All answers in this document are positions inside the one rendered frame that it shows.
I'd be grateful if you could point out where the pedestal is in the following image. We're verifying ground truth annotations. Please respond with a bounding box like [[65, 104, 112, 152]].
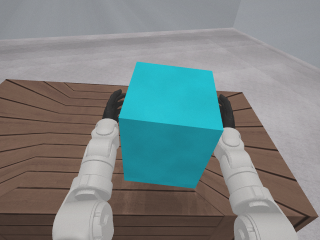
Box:
[[0, 79, 319, 240]]

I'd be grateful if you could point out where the robot right upper arm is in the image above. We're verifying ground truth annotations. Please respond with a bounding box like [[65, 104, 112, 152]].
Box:
[[234, 212, 298, 240]]

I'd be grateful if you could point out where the right robot hand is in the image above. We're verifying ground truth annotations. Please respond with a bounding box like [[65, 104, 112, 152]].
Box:
[[217, 94, 236, 129]]

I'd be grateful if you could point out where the robot left forearm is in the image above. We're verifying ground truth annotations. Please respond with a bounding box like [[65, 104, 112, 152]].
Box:
[[52, 118, 120, 239]]

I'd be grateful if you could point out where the robot right forearm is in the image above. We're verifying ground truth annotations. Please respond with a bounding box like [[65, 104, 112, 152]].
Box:
[[213, 127, 299, 240]]

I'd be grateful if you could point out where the carton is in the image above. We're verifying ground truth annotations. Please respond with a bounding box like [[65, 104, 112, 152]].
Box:
[[118, 61, 224, 189]]

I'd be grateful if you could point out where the robot left upper arm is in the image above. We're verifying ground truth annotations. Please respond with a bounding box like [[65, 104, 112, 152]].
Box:
[[53, 199, 114, 240]]

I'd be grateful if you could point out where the left robot hand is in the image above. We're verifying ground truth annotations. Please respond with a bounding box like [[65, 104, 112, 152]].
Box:
[[102, 89, 126, 123]]

